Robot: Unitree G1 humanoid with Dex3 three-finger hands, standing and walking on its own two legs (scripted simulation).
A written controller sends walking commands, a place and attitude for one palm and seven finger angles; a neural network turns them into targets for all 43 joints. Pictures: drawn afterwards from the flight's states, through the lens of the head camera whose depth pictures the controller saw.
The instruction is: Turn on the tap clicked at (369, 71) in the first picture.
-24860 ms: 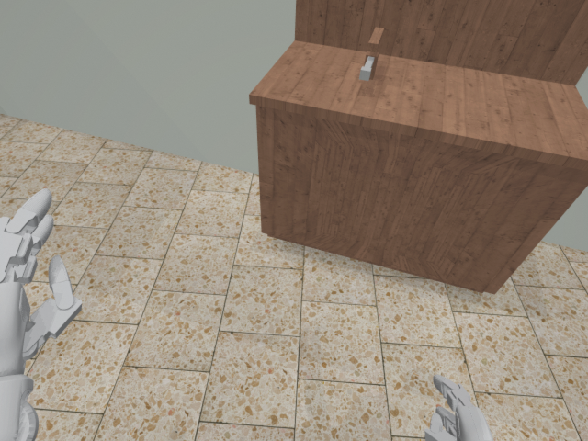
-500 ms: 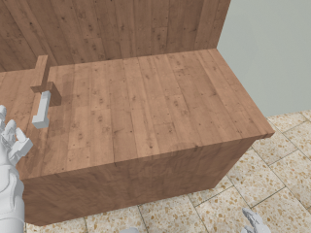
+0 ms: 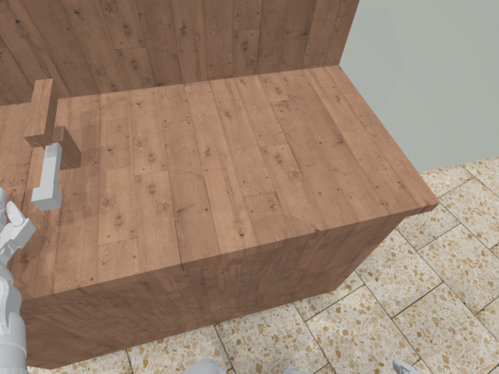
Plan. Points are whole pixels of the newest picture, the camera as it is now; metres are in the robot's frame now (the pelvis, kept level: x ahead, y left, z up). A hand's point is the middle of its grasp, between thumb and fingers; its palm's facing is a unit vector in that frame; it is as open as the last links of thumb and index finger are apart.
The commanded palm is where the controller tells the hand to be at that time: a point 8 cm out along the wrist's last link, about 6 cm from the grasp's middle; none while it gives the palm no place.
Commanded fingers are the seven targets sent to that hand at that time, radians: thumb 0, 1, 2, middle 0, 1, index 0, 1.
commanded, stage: reach beside the lever's end, fingers flat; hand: left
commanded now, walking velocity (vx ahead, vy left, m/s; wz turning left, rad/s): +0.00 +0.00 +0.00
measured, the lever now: (47, 198) +0.36 +0.33 +0.07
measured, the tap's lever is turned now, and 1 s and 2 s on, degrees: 0 1 20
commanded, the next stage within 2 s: push the lever round in 0.14 s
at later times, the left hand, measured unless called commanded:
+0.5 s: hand (34, 229) +0.31 +0.33 +0.06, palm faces +0.51 -0.86 -0.09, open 7.8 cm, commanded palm +0.26 +0.36 +0.05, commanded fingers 0.00 0.90 0.90 -0.15 -0.15 -0.15 -0.15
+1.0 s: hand (49, 225) +0.32 +0.31 +0.05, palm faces +0.53 -0.84 -0.10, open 7.7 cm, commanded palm +0.28 +0.34 +0.05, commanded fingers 0.00 0.90 0.90 -0.15 -0.15 -0.15 -0.15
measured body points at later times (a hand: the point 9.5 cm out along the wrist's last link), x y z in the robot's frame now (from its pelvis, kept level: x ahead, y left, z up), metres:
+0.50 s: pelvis -0.01 +0.01 +0.00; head +0.05 +0.02 +0.45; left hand +0.28 +0.37 +0.06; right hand +0.15 -0.24 -0.10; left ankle +0.02 +0.08 -0.70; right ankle +0.01 -0.09 -0.70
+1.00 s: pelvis -0.01 -0.01 +0.00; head +0.05 +0.00 +0.44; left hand +0.28 +0.35 +0.06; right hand +0.11 -0.28 -0.11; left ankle +0.02 +0.08 -0.70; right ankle +0.01 -0.09 -0.70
